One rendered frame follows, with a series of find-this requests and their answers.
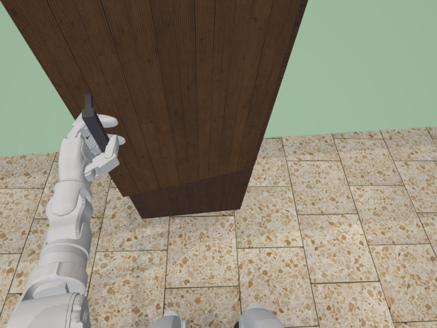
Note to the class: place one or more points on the robot left hand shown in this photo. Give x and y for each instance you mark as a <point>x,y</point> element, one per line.
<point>75,154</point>

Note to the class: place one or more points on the robot left forearm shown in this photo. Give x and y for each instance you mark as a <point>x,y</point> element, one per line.
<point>62,265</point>

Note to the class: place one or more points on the handle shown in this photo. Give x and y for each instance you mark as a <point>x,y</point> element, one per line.
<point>94,124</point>

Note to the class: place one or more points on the right robot thigh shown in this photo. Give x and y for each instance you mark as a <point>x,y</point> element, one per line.
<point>259,318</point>

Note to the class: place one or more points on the left robot upper arm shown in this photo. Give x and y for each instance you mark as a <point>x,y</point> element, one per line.
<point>70,310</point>

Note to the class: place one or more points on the robot right shin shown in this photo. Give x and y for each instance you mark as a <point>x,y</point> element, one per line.
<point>253,305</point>

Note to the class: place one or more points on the cupboard door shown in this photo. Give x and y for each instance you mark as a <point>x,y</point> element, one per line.
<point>189,81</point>

